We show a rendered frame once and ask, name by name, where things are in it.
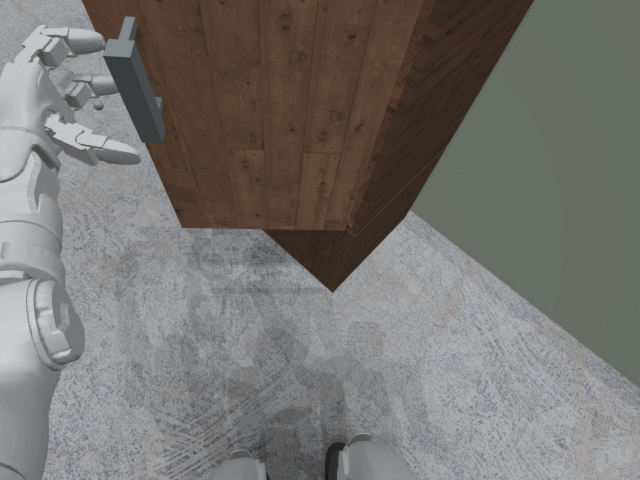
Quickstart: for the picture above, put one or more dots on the cupboard door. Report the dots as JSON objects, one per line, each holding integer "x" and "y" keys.
{"x": 271, "y": 107}

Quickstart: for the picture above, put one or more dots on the left robot hand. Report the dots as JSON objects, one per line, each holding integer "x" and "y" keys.
{"x": 29, "y": 99}

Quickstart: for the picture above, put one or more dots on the right robot shin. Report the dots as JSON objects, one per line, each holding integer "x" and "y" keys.
{"x": 356, "y": 438}

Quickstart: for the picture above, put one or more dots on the left robot forearm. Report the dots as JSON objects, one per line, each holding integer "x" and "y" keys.
{"x": 31, "y": 223}

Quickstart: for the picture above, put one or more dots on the robot left upper arm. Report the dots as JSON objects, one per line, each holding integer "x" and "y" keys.
{"x": 40, "y": 333}

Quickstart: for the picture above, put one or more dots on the robot left thigh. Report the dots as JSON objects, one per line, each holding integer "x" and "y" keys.
{"x": 244, "y": 468}

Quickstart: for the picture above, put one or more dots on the handle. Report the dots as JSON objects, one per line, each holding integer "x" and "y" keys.
{"x": 126, "y": 67}

